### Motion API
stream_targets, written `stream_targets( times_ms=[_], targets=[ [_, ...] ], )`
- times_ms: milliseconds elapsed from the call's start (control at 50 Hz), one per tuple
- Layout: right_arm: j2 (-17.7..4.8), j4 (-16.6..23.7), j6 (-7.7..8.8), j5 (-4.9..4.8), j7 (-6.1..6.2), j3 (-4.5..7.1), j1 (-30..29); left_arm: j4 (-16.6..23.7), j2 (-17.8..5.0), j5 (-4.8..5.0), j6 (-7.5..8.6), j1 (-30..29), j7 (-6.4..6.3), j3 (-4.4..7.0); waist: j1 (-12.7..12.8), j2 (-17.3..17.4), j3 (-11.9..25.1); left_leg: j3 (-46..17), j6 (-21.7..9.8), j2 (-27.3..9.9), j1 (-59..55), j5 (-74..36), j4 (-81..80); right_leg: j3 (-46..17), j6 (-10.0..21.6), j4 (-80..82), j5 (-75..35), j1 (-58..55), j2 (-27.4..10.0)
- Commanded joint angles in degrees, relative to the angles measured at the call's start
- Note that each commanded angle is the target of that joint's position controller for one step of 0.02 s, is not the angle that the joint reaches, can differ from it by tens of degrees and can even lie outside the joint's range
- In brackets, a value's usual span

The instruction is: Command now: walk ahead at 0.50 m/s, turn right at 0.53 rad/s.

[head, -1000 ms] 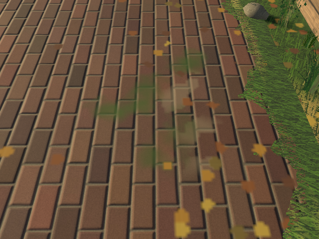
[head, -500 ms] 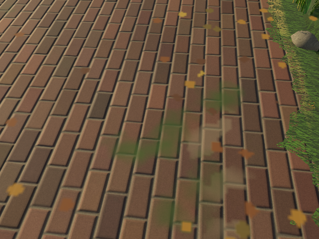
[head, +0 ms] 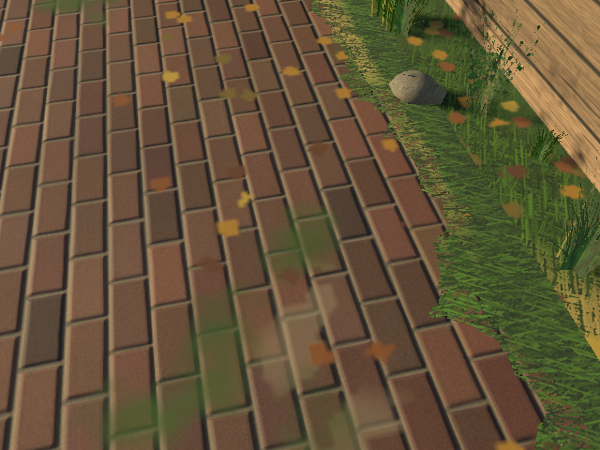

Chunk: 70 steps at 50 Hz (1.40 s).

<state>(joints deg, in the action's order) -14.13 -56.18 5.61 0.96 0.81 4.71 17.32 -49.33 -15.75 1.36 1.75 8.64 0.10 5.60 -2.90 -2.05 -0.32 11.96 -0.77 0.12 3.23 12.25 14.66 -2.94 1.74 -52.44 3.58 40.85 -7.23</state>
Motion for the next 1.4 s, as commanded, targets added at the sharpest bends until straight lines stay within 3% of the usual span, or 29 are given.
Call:
stream_targets(
  times_ms=[20, 140, 200, 220, 240, 260, 280, 300, 340, 420, 560, 660, 720, 760, 780, 800, 820, 840, 860, 940, 1060, 1200, 1240, 1260, 1280, 1300, 1320, 1360, 1400],
  targets=[
    [-9.0, 4.1, 0.6, -0.47, 0.79, 1.72, -3.5, 4.2, -0.3, -0.3, 0.42, -4.0, 1.28, -0.57, 0.8, 4.5, -3.7, -3.9, -7.9, -15.8, 2.7, -12.1, -8.4, 1.9, 0.1, 7.5, -5.9, -1.4, -0.5],
    [-11.6, 3.0, -1.38, -2.18, 0.54, 2.69, 0.3, 8.6, -1.7, -0.24, 0.16, -9.4, 3.01, -0.6, 0.6, 5.5, -4.7, -0.3, -6.4, -18.7, -7.3, -28.2, -0.6, 6.9, 3.6, 15.2, 5.0, -4.5, 3.2],
    [-11.8, 2.8, -2.2, -2.4, 0.4, 2.22, -1.0, 3.5, -8.2, -0.05, 0.17, 9.9, 2.31, 3.09, 11.3, 5.4, 6.4, 3.1, -3.2, -14.7, -0.8, -44.6, 24.9, 9.9, 8.1, 21.1, 3.0, -33.9, 10.6],
    [-8.3, 4.2, -1.76, -0.3, 0.21, 0.87, 0.0, 1.5, -14.3, -0.01, -0.16, 18.1, 0.95, 4.81, 12.6, -5.0, 12.5, 3.6, -0.3, -11.5, 15.6, -17.6, 44.8, -7.7, 11.9, 20.4, -0.4, -51.3, -1.3],
    [-2.4, 5.8, 0.16, -1.03, -0.69, -1.14, 5.1, 1.9, -17.4, 0.03, 0.38, 16.3, 1.14, 4.47, 6.4, -14.7, 20.0, -6.0, 2.2, -0.2, 34.1, 21.4, 62.4, -39.5, 22.7, 32.1, 11.3, -63.3, -14.0],
    [-7.9, 6.0, 1.89, -3.81, -1.21, 0.14, -1.9, 2.7, -11.7, -0.46, 1.03, 16.1, 1.56, 2.73, 9.8, -5.0, 18.8, -14.8, 1.0, -2.3, 39.5, 20.2, 66.2, -38.1, 19.6, 36.3, 12.1, -61.8, -13.8],
    [-8.5, 7.1, 2.43, -5.09, -1.33, 0.38, -6.2, 2.7, -9.3, -0.82, 1.65, 13.0, 1.54, 2.02, 9.4, -4.2, 11.8, -14.0, -0.6, -4.8, 42.8, 16.2, 65.5, -28.1, 16.7, 35.5, 7.4, -55.7, -12.3],
    [-7.8, 6.3, 2.32, -4.18, -0.8, 0.3, -6.6, 3.4, -7.4, -0.78, 2.12, 8.2, 1.53, 1.33, 7.1, 0.5, 7.8, -14.4, -1.1, -8.0, 40.1, 11.1, 60.9, -20.4, 14.4, 35.5, 1.6, -46.9, -10.3],
    [-7.7, 4.4, 0.66, -2.8, -0.54, 0.94, -4.2, 3.9, -3.7, -2.0, 2.99, 3.5, 1.46, 0.33, 3.6, -1.3, 4.1, -15.9, -1.3, -10.8, 32.4, 6.0, 56.2, -11.3, 12.4, 38.1, -6.5, -35.1, -7.4],
    [-5.2, 4.2, -2.21, -2.9, -0.33, 0.73, -4.9, 1.9, -5.0, -2.27, 4.57, 4.6, 0.56, 0.65, 2.2, 0.0, 0.7, -17.2, -0.1, -10.4, 34.8, -1.4, 48.7, -3.0, 11.6, 43.8, -7.2, -31.8, -6.5],
    [-3.3, 7.4, -1.62, -2.13, -1.86, -0.11, -14.1, 0.1, -5.6, -2.08, 4.74, 7.1, -1.05, 0.41, 5.5, -0.5, -3.7, -14.0, -0.4, -6.5, 36.7, -20.6, 27.0, 9.0, 7.3, 47.0, -7.0, -35.7, -4.8],
    [-2.7, 11.6, -1.55, -2.16, -3.8, -0.91, -19.6, -2.0, -6.6, -1.22, 2.9, 10.8, -1.53, 0.83, 7.1, -0.5, -5.7, -10.0, -2.8, -4.6, 40.4, -13.6, 20.7, 12.4, 6.4, 41.6, -18.5, -47.5, -8.3],
    [-5.5, 12.8, -1.86, -2.35, -4.69, 0.37, -15.4, -1.1, -9.3, -0.73, 1.53, 8.5, -2.36, 1.42, 3.0, -4.0, -0.8, -4.9, -6.0, 0.4, 30.7, -4.2, 21.2, 14.5, 4.5, 30.2, -47.1, -50.0, -8.9],
    [-10.9, 10.0, -2.12, -2.62, -4.03, 3.21, -0.3, -0.3, -10.4, -0.5, 0.89, 6.2, -2.73, 1.35, -5.7, -3.2, 7.3, -5.3, -9.7, 4.2, 9.0, -6.1, 16.6, 16.0, 1.7, 9.1, -48.3, -42.9, -6.0],
    [-16.2, 8.9, -2.78, -2.31, -2.57, 4.74, 6.8, 1.0, -8.1, -1.77, 1.68, 7.4, -2.61, 0.44, -7.0, 5.9, 13.2, -21.7, -13.5, -6.0, -8.3, -6.9, 16.2, 16.0, -0.8, -9.7, -22.5, -27.7, -2.5],
    [-18.6, 10.1, -2.21, -2.38, -2.82, 4.76, 4.7, 3.6, 0.1, -2.05, 3.81, 12.4, -1.3, -2.14, -0.2, 17.8, 19.5, -56.9, -25.9, -19.3, -25.3, 2.5, 7.2, 6.1, -4.0, -28.9, 28.8, -3.6, 11.4],
    [-13.6, 10.3, -2.03, -1.85, -2.84, 3.23, 6.4, 4.4, -5.3, 0.18, 6.2, 5.5, -0.26, -1.13, -4.4, 9.8, 20.6, -56.9, -22.7, -18.2, -27.3, 4.3, 2.7, -4.2, -1.8, -31.6, 28.2, 2.9, 8.7],
    [-10.7, 10.5, -1.6, -1.78, -2.67, 2.56, 4.2, 5.8, -6.6, 1.66, 7.24, 1.5, 0.23, -0.88, -4.2, 7.4, 13.5, -47.9, -20.0, -16.6, -21.6, 1.5, 2.7, -3.5, -0.3, -28.8, 23.6, 6.0, 6.0],
    [-8.9, 11.3, -1.28, -2.12, -2.89, 1.88, -0.1, 5.5, -5.9, 0.48, 7.44, -0.5, -0.23, -0.88, -1.6, -0.2, 7.2, -40.4, -17.2, -13.5, -11.5, -4.8, 1.9, -2.5, 0.5, -22.9, 19.4, 3.4, 3.2],
    [-8.3, 14.1, -0.95, -1.55, -1.83, 1.39, -5.6, 5.6, -5.9, -1.68, 5.01, 2.9, -0.91, 0.08, 4.5, 2.4, 3.2, -31.8, -17.3, -9.7, 6.3, -16.4, -1.5, -1.9, -2.7, -11.0, 15.6, -6.4, 0.2],
    [-10.9, 14.4, -1.78, -2.29, -0.14, 2.18, -1.0, 9.6, -2.7, -1.98, 4.43, -8.7, -0.68, -1.3, 0.3, 5.8, 1.0, -24.9, -12.7, -4.1, 12.4, -14.7, -0.9, 0.8, -5.5, 14.8, -5.1, -9.9, 4.7],
    [-9.6, 12.5, -2.56, -1.79, 0.06, 1.62, 4.0, 11.5, -5.8, -1.19, 6.28, -11.4, 1.42, -0.92, -1.0, 8.9, 0.5, -31.7, -10.6, -9.9, 1.4, -12.5, 6.4, 0.7, -1.5, 24.8, -3.0, -12.2, 6.1],
    [-9.0, 13.2, -2.69, -1.66, 0.01, 1.28, 2.4, 9.5, -8.0, -1.62, 6.82, -3.3, 1.16, 0.21, 3.6, 9.4, 3.9, -30.3, -8.6, -7.3, 1.1, -24.4, 14.4, 2.2, 1.6, 27.5, -1.9, -23.2, 7.1],
    [-7.1, 14.4, -2.49, -1.18, -0.16, 0.37, 1.3, 8.2, -10.7, -2.42, 7.01, 5.4, 0.86, 1.03, 7.8, 6.6, 11.1, -27.1, -6.7, -4.3, 6.7, -22.1, 27.1, -3.9, 5.3, 24.9, -3.6, -36.9, 0.6],
    [-3.8, 14.7, -1.73, -2.2, -0.17, -0.66, 9.5, 6.2, -15.9, -2.97, 6.46, 13.9, 0.8, 2.55, 6.9, -7.7, 20.3, -20.5, -1.9, 4.0, 26.4, -4.1, 48.6, -26.4, 15.1, 26.3, 4.6, -59.2, -11.6],
    [-5.4, 14.4, -1.17, -2.68, -0.25, -0.89, 10.0, 4.6, -12.6, -1.19, 5.96, 16.2, 1.43, 1.92, 7.6, -14.4, 20.2, -21.7, -1.1, 4.9, 37.5, 21.0, 57.2, -41.8, 17.3, 34.4, 17.4, -62.0, -15.8],
    [-9.9, 15.1, -1.07, -3.12, -0.43, 0.17, 4.1, 5.3, -8.5, -0.33, 5.63, 13.0, 1.32, 0.63, 8.6, -7.3, 11.0, -22.8, -1.5, 1.6, 42.7, 17.6, 61.4, -36.3, 14.4, 35.4, 25.1, -55.5, -14.1],
    [-9.1, 17.2, -1.01, -1.58, -0.58, 0.11, -3.7, 6.3, -5.8, -1.45, 4.6, 6.5, 1.17, -0.69, 6.5, -0.2, 1.4, -18.6, -1.8, -2.9, 41.5, 9.5, 56.4, -23.3, 11.5, 38.4, 17.6, -40.2, -9.1],
    [-7.6, 17.1, -1.3, -1.48, -0.76, 0.2, -2.1, 6.3, -4.6, -2.0, 4.79, 4.4, 1.23, -1.32, 3.6, -2.9, 0.3, -17.9, -1.4, -5.7, 36.0, 6.0, 50.9, -17.6, 11.0, 40.8, 9.0, -33.2, -6.2]
  ],
)
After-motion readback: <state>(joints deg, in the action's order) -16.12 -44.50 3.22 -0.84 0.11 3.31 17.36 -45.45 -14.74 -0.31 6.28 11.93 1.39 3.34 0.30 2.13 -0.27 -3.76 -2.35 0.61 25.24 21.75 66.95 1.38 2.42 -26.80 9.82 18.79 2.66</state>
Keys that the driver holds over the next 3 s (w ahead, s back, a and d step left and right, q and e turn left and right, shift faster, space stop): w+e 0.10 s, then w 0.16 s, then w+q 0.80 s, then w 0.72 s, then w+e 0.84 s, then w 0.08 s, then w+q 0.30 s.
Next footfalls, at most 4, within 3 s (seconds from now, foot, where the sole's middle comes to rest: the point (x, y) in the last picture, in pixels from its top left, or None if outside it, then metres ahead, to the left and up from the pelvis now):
0.20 right None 0.27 -0.16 -0.78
0.76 left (282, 406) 0.61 0.04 -0.78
1.26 right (329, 288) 0.93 -0.10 -0.78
1.78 left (209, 239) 1.12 0.23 -0.78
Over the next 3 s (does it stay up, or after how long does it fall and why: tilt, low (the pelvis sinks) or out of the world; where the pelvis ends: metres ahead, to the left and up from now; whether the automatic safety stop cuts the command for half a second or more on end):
stays up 1.67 0.18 0.00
